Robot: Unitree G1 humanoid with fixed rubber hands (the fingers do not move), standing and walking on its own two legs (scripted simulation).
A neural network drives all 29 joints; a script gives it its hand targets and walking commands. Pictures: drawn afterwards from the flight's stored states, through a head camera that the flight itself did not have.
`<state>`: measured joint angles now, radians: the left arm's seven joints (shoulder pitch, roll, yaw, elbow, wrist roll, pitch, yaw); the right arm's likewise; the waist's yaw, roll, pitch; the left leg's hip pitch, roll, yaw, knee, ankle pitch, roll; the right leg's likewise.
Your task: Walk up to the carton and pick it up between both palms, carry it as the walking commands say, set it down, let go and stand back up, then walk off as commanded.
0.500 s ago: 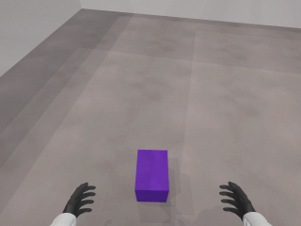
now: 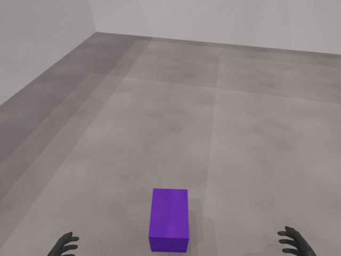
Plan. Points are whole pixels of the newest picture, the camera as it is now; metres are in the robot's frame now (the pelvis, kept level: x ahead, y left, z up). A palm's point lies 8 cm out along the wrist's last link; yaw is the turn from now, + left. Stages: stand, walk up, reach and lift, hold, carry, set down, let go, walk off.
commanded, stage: stand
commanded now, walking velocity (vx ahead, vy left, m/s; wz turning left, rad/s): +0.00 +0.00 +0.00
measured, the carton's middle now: (169, 220) +0.46 +0.03 -0.65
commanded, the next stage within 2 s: walk off in 1.46 s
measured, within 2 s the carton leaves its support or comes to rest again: neither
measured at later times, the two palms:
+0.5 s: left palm out of the picture +0.09 +0.28 -0.08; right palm out of the picture +0.08 -0.31 -0.08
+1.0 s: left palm out of the picture +0.05 +0.29 -0.09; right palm out of the picture +0.04 -0.31 -0.08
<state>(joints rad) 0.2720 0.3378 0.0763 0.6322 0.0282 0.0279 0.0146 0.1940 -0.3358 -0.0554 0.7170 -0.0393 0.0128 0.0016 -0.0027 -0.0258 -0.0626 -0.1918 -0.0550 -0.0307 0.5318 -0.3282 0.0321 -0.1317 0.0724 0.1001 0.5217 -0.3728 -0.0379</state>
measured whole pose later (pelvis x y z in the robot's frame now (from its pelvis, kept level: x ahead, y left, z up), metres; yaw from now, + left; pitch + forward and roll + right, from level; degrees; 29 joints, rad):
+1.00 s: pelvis -0.04 +0.00 +0.01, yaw -1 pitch -2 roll +0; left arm 0.22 0.37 0.02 0.91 0.01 -0.03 0.00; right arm 0.16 -0.37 0.00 0.99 -0.02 -0.03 -0.01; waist 0.00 -0.01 -0.02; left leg -0.16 -0.02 -0.02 0.39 -0.19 0.02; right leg -0.10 0.09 0.12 0.36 -0.22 -0.04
